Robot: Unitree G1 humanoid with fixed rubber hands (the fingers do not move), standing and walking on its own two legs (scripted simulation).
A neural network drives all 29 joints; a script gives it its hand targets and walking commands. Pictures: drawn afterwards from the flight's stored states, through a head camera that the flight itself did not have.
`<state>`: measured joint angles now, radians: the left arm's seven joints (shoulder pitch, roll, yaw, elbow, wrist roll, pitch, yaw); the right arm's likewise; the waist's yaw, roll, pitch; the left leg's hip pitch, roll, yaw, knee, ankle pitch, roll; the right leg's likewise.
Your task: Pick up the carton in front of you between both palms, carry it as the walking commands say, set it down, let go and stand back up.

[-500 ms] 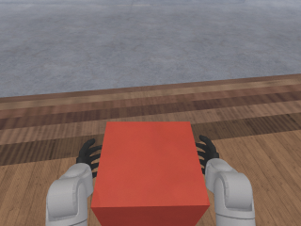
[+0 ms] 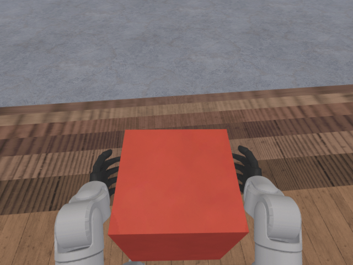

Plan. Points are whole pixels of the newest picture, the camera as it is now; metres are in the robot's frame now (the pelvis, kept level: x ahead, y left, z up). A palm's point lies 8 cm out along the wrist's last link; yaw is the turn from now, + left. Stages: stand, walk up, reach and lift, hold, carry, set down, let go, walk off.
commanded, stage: carry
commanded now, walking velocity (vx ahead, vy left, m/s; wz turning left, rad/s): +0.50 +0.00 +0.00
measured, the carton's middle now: (176, 199) +0.28 +0.01 +0.01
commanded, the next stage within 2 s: none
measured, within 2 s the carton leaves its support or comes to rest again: neither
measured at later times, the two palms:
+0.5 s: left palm (124, 73) +0.68 +0.17 +0.07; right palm (216, 73) +0.66 -0.13 +0.08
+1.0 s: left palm (129, 32) +0.99 +0.20 +0.07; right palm (199, 30) +1.00 -0.10 +0.06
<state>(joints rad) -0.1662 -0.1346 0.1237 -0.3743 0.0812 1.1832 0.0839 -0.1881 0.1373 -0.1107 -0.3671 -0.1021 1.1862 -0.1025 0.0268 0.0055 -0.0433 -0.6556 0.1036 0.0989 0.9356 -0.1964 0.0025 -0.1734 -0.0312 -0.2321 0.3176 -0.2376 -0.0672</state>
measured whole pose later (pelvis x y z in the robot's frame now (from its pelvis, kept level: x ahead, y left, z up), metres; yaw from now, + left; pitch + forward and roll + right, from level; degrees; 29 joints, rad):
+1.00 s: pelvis +0.63 +0.03 -0.05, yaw -2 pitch +6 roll -1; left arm -0.65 -0.04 0.19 0.02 0.02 1.16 0.13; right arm -0.61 0.05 -0.27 -0.08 -0.09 1.20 -0.12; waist 0.12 0.03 0.01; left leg -0.68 0.04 -0.02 0.68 0.18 0.03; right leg -0.31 0.04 -0.07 0.78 -0.56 -0.06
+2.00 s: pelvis +1.39 +0.09 -0.39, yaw -2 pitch +2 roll +1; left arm -0.59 0.02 0.17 0.10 -0.02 1.09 0.13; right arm -0.56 0.04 -0.17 0.04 -0.09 1.10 -0.14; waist -0.02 0.01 -0.04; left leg -0.44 -0.14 0.01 0.65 -0.20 0.07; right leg -0.47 0.08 0.00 1.58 -0.58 -0.06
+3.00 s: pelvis +2.16 +0.11 -0.66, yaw +0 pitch +4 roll +1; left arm -0.48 -0.06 0.22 0.01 0.07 1.10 0.13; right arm -0.56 0.01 -0.14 0.14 0.01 1.05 -0.16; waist -0.14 -0.02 0.01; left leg -0.34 -0.12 0.08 0.88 -0.61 0.13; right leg -0.76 -0.03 0.04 0.87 0.08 -0.04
